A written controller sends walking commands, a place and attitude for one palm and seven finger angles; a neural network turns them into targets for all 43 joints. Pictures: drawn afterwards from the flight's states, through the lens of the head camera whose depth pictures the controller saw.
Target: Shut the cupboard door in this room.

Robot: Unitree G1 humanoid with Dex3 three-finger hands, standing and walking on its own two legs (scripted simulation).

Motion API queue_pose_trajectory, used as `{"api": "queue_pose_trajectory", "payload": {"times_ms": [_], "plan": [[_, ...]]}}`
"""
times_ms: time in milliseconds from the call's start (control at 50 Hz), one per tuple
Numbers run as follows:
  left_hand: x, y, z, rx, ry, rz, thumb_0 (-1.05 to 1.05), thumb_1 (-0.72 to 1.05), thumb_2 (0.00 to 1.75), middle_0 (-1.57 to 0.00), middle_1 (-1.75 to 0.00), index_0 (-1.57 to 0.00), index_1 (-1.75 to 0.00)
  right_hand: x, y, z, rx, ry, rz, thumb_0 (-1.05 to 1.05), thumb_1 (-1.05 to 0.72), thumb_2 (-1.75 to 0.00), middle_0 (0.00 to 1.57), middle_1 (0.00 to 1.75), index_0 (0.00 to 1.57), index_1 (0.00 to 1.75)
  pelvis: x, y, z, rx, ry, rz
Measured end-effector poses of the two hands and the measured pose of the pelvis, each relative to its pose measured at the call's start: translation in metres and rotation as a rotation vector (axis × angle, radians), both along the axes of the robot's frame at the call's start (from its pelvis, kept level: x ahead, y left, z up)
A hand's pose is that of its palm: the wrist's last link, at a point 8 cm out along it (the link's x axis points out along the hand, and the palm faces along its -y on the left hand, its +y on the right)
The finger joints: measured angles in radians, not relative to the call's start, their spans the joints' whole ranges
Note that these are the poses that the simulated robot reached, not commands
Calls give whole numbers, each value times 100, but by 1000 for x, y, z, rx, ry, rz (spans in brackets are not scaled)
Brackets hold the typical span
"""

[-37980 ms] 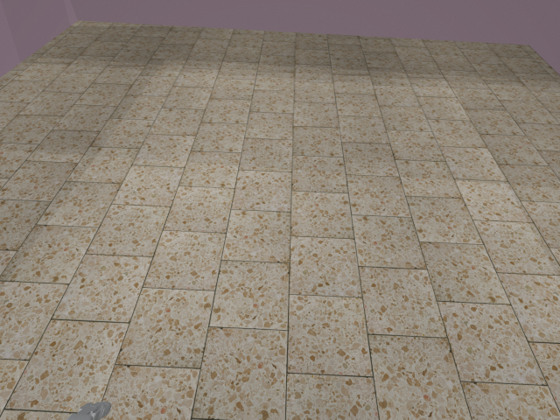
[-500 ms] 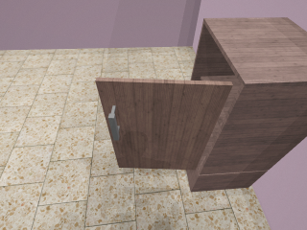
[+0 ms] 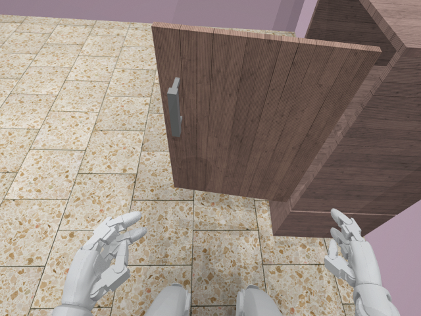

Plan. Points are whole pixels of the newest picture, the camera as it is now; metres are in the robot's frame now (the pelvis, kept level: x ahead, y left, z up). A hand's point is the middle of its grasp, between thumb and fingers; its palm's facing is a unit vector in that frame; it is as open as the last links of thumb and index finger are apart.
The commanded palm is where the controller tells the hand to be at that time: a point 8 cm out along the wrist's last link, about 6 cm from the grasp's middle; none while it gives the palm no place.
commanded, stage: raise the hand and make a fist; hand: left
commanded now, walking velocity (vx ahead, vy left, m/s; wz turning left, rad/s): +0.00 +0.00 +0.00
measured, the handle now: (176, 108) +0.53 +0.13 +0.06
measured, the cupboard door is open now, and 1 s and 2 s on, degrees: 84 84 84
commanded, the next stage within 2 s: bring the fist close to the handle in 1.48 s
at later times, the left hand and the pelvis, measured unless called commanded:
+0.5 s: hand (111, 244) +0.22 +0.18 +0.05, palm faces -0.02 -1.00 -0.04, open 3.7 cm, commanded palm +0.19 +0.24 +0.05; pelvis +0.01 +0.02 +0.00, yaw +0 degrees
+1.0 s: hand (103, 233) +0.23 +0.20 +0.06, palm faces -0.04 -1.00 -0.04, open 3.1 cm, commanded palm +0.21 +0.25 +0.06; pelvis +0.02 +0.01 +0.01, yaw +0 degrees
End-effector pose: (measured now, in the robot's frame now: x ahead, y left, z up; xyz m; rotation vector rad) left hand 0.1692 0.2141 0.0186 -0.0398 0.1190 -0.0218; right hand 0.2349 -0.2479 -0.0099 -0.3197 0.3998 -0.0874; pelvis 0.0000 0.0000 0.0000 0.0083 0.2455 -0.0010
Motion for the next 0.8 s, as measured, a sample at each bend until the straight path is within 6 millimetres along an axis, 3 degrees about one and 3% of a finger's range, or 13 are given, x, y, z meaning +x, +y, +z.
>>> {"api": "queue_pose_trajectory", "payload": {"times_ms": [40, 100, 160, 220, 340, 420, 500, 600, 800], "plan": [[-11, 10, 2, 30, 4, 53, 1, 90, 90, -47, -59, -47, -59, 6, 14, -10, 14, 6, 34, 1, -91, -90, 20, 29, 19, 29, -2, 0, -6, -15, 11, 11], [-12, 17, 20, 70, -84, 74, 2, 90, 90, -53, -65, -52, -65, 4, 36, -30, 42, 52, 83, 1, -90, -90, 20, 29, 20, 29, -5, 0, -12, -38, 28, 27], [1, 14, 33, 81, -157, 22, 2, 90, 90, -58, -71, -57, -71, -9, 53, -52, 82, 125, 102, 1, -90, -90, 20, 29, 20, 30, -8, 2, -15, -53, 44, 36], [18, 7, 33, 68, -125, -51, 1, 90, 90, -63, -77, -63, -77, -29, 62, -69, 130, 207, 71, 1, -90, -90, 20, 30, 20, 30, -8, 5, -15, -55, 56, 32], [31, 12, 28, 60, 2, -45, 1, 90, 90, -74, -89, -74, -89, -69, 54, -79, 156, 323, -48, 1, -90, -90, 21, 30, 20, 30, -2, 10, -5, -44, 63, 11], [30, 22, 36, 73, -33, 7, 2, 90, 90, -82, -97, -81, -97, -81, 38, -74, 114, 348, -93, 1, -90, -90, 21, 30, 20, 30, 4, 13, -1, -41, 65, 8], [30, 25, 38, 76, -63, -2, 1, 90, 90, -89, -105, -88, -105, -77, 23, -67, 62, 338, -111, 1, -90, -90, 20, 30, 20, 30, 7, 15, -1, -43, 67, 11], [33, 24, 33, 69, -54, -31, 1, 90, 90, -98, -115, -98, -115, -59, 14, -55, 25, 287, -115, 1, -90, -90, 20, 30, 20, 30, 10, 17, -1, -45, 68, 11], [37, 33, 43, 72, -82, -5, 1, 90, 90, -116, -135, -116, -135, -24, 35, -40, 57, 216, -47, 1, -90, -90, 20, 30, 20, 30, 15, 16, 4, -52, 62, 17]]}}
